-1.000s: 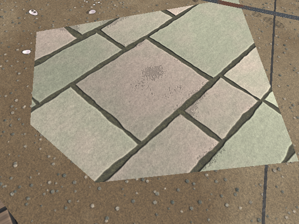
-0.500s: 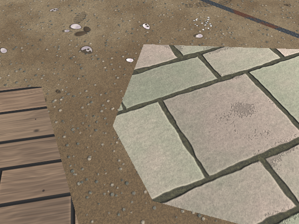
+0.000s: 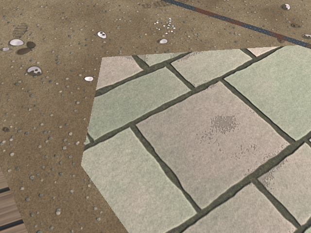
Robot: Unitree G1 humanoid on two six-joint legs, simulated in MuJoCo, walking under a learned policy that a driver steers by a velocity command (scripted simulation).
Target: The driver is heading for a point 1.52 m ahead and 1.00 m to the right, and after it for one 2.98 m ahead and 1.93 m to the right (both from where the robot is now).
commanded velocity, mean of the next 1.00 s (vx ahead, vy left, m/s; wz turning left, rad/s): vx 0.50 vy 0.00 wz -0.56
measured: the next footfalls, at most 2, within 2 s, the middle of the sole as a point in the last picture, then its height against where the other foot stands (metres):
right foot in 0.08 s outside the picture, level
left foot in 0.54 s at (129, 217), level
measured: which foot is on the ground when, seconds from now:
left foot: down 0.00-0.08, up 0.10-0.52, down 0.54-1.00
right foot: up 0.00-0.06, down 0.08-0.54, up 0.56-1.00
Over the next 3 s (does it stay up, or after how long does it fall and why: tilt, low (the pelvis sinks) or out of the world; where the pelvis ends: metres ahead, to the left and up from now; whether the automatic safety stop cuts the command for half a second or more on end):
stays up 1.29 -0.91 0.02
